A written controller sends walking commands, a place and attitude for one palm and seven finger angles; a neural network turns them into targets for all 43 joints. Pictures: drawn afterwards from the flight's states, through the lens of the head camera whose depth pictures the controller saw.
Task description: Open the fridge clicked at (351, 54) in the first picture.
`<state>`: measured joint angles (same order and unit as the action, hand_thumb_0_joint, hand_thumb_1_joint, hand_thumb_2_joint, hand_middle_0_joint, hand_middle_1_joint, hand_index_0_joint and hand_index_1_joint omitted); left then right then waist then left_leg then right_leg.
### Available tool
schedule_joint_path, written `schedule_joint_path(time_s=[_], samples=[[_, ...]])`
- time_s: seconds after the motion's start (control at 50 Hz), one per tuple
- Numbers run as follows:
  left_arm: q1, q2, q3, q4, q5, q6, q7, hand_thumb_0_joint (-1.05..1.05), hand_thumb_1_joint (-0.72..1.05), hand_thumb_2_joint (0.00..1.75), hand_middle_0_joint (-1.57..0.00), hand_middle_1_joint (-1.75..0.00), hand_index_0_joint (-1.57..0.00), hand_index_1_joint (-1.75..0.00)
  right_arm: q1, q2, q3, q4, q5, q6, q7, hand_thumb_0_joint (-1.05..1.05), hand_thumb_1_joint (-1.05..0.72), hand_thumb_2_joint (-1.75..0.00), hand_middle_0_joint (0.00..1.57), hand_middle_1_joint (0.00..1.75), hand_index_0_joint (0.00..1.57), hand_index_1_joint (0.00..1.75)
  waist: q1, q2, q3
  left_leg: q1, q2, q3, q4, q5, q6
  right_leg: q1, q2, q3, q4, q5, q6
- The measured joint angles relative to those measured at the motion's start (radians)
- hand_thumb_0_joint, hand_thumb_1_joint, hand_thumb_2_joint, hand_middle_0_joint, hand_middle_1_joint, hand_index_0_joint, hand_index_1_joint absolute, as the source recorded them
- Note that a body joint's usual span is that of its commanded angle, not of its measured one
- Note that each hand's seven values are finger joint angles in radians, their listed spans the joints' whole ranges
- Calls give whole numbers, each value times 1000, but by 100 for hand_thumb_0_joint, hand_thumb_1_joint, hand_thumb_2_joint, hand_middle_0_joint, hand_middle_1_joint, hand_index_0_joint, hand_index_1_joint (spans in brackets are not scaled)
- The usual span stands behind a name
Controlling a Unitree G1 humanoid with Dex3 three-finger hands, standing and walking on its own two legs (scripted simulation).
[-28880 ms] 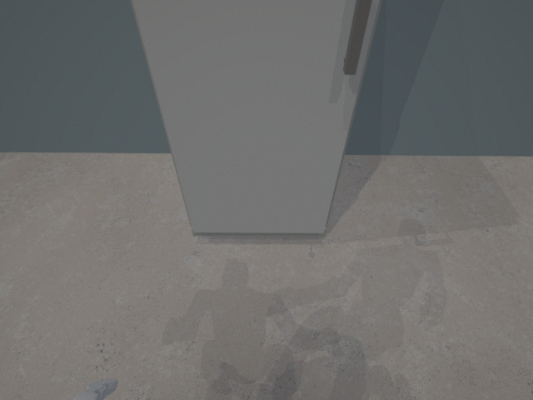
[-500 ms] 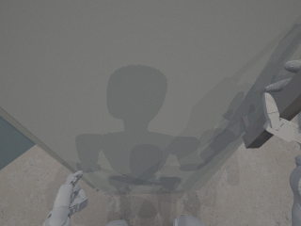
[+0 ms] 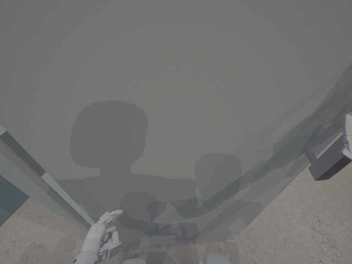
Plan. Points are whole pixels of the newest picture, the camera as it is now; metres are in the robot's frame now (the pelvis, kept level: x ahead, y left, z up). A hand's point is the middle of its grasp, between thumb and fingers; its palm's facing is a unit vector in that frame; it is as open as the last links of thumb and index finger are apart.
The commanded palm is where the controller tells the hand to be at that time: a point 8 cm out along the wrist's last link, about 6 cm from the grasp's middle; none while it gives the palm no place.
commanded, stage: walk backward, drawing the door open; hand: right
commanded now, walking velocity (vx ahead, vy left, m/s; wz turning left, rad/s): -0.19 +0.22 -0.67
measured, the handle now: out of the picture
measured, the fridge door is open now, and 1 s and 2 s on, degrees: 57 74 73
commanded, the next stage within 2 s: stop walking and hold the door back in 0.56 s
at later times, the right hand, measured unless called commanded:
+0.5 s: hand out of the picture +0.16 -0.23 +0.23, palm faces +0.48 +0.85 -0.23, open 7.7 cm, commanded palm +0.11 -0.27 +0.22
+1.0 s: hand out of the picture +0.12 -0.22 +0.23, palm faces +0.57 +0.79 -0.22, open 7.6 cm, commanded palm +0.08 -0.27 +0.22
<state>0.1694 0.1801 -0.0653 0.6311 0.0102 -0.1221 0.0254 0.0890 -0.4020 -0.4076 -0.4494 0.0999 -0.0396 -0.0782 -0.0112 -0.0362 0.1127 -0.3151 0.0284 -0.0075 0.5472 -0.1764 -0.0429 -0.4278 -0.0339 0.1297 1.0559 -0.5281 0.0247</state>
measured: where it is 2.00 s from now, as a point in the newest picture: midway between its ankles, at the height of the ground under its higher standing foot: outside the picture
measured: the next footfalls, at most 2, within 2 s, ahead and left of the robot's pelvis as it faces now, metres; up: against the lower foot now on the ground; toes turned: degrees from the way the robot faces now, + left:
right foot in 0.18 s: +0.01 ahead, -0.07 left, +0.00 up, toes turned -10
left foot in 0.62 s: -0.07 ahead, +0.15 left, +0.00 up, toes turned -13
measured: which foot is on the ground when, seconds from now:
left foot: down 0.00-0.18, up 0.20-0.60, down 0.62-1.00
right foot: up 0.00-0.16, down 0.18-0.62, up 0.64-0.98, down 1.00-1.00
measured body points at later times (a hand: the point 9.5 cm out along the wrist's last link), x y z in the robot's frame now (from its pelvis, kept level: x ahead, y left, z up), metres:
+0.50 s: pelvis -0.06 +0.04 +0.03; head -0.03 +0.01 +0.48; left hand +0.14 +0.19 -0.06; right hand +0.13 -0.28 +0.24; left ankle -0.04 +0.19 -0.67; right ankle -0.03 -0.06 -0.72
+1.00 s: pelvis -0.14 +0.08 +0.02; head -0.14 +0.08 +0.47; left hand +0.09 +0.32 -0.06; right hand +0.08 -0.26 +0.24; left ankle -0.06 +0.19 -0.72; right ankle -0.20 -0.02 -0.72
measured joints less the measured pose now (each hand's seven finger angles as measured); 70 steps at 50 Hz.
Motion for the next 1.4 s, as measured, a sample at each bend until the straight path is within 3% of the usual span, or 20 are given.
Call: schedule_joint_path(time_s=[0.04,0.08,0.14,0.18,0.24,0.3,0.4,0.52,0.6,0.62,0.7,0.78,0.9,1.02,1.08,1.14,1.22,1.26,1.34,1.4], samples=[[-18,22,26,25,-4,27,8,1,91,90,-20,-30,-29,-35,10,2,-5,5,-3,-11,-5,-18,-48,-86,46,140,18,117,26,18,3,8,17,11,-18,10,-3,-27,25,-65,91,-2,4],[-15,39,47,26,-9,44,23,1,91,90,-20,-30,-27,-34,13,-9,1,-7,-4,-13,-4,-18,-48,-87,46,140,18,118,51,49,1,14,39,31,-35,23,2,-7,34,-135,44,-10,0],[8,71,75,9,-13,49,44,1,91,90,-20,-29,-24,-33,0,-32,28,-35,-1,-14,8,-23,-46,-87,46,140,17,120,83,70,-18,-4,58,82,-28,25,-1,70,34,-193,-169,37,-11],[22,97,94,-8,-16,45,54,1,91,90,-20,-29,-23,-32,-21,-49,49,-57,12,-13,20,-29,-43,-88,46,140,17,122,92,60,-34,-54,63,113,44,-9,7,136,32,-192,-365,141,-27],[16,74,112,20,-14,35,55,1,91,90,-20,-29,-21,-31,-40,-33,83,-33,1,-57,33,-34,-42,-89,46,140,16,123,61,66,-5,-133,13,44,318,-252,19,145,34,-192,-368,172,-100],[38,25,90,38,-17,19,37,1,91,90,-19,-29,-20,-31,-37,-4,135,-4,-30,-84,30,-28,-42,-89,46,140,18,124,57,40,-3,-156,-51,38,473,-265,17,178,11,-134,-467,242,-96],[55,-35,38,22,-22,1,20,1,91,90,-20,-29,-20,-31,-15,24,172,0,-34,-81,14,-14,-46,-90,46,140,20,125,17,10,-12,-115,-72,49,404,-222,10,208,-16,-94,-611,343,-76],[14,-69,-3,20,-11,-13,29,1,91,90,-20,-30,-20,-30,12,23,139,18,-9,-71,-16,-12,-49,-87,46,140,20,127,-10,-7,-27,13,-75,27,190,-250,15,194,-12,-76,-683,409,-51],[-23,-59,-12,11,-5,-12,26,1,90,90,-20,-30,-20,-31,4,-7,86,47,8,-56,-35,-15,-50,-84,46,140,18,125,-33,8,-29,152,-62,13,-120,-90,25,148,8,-75,-653,418,-21],[-20,-52,-23,-4,1,-17,18,1,90,90,-20,-30,-22,-31,0,-24,63,51,11,-51,-40,-16,-50,-83,46,140,17,125,-40,28,-31,176,-50,3,-181,-25,45,124,20,-85,-619,406,-12],[-41,-8,-3,12,-14,18,18,1,91,90,-20,-30,-27,-34,9,-7,11,87,5,-77,-42,-17,-51,-82,46,140,16,124,-35,19,-23,135,-67,2,-158,-23,71,-7,52,-50,-262,125,0],[-18,39,40,32,-27,46,46,1,91,90,-20,-30,-25,-33,-30,-12,24,169,-9,-101,-33,-17,-49,-83,46,140,19,124,-11,59,-44,123,-26,19,-139,-24,69,-20,77,-98,-76,105,8],[14,120,84,49,-28,62,79,1,91,90,-20,-29,-21,-31,-173,-8,97,349,-34,-115,-20,-14,-46,-86,46,140,23,126,17,66,-94,90,14,50,-127,-5,57,121,48,-145,-290,139,-19],[17,136,97,40,-32,64,82,1,91,90,-20,-29,-20,-31,-328,5,160,456,-52,-97,-13,-11,-44,-88,46,140,25,130,35,59,-96,26,26,44,-76,6,29,285,38,-167,-639,255,-55],[30,95,84,39,-42,67,78,1,91,90,-20,-29,-20,-30,-376,18,181,525,-58,-100,-16,-8,-45,-89,46,140,25,131,30,49,-87,-9,-3,31,66,-166,32,283,33,-177,-626,276,-50],[62,46,56,54,-51,63,66,1,91,90,-20,-29,-19,-30,-441,28,211,603,-65,-93,-8,-7,-48,-87,46,140,27,133,26,21,-88,-12,-42,56,142,-213,38,271,12,-155,-615,282,-49],[78,-7,4,68,-50,75,45,1,91,90,-20,-29,-20,-30,-507,14,213,657,-55,-76,3,-6,-51,-84,46,140,27,135,-1,26,-82,75,-53,61,-40,-152,55,226,6,-168,-520,239,-37],[68,-12,-4,80,-45,84,42,1,91,90,-20,-30,-20,-30,-527,11,201,678,-51,-80,8,-7,-51,-84,46,140,26,135,6,1,-71,69,-66,67,-47,-41,74,190,-4,-158,-436,171,-45],[61,-2,11,112,-41,86,44,1,90,90,-20,-30,-20,-30,-553,21,198,703,-51,-89,21,-6,-52,-84,46,140,26,135,22,-5,-72,54,-57,73,-35,-39,83,92,18,-136,-232,85,-51],[65,18,13,114,-36,83,55,1,91,90,-21,-30,-20,-30,-548,22,201,688,-51,-89,28,-6,-51,-85,46,140,27,136,36,22,-79,50,-37,57,-31,-45,71,115,17,-169,-340,123,-58]])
